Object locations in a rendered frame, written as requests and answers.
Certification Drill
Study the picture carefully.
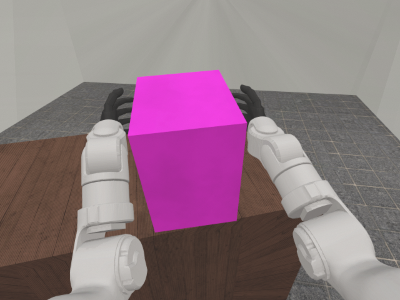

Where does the carton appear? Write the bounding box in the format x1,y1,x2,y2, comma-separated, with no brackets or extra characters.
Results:
128,70,247,233

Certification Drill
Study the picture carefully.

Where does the pedestal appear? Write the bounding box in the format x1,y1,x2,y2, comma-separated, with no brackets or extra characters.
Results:
0,132,323,300

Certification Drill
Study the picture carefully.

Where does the left robot upper arm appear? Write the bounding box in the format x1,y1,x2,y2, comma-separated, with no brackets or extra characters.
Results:
48,234,148,300

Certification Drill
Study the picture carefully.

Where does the robot right hand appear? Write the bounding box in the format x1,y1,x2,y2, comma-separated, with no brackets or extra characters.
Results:
231,84,266,131

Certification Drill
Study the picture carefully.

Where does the left robot forearm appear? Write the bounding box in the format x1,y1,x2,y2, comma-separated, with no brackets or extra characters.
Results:
70,119,134,287

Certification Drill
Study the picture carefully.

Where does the robot left hand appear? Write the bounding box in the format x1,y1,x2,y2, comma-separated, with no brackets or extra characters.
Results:
100,88,134,134

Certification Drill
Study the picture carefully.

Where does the right robot forearm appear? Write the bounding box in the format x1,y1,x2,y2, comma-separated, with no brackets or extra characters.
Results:
247,116,376,256

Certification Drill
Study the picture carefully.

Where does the right robot upper arm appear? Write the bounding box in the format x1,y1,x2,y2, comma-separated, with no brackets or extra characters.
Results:
292,209,400,300

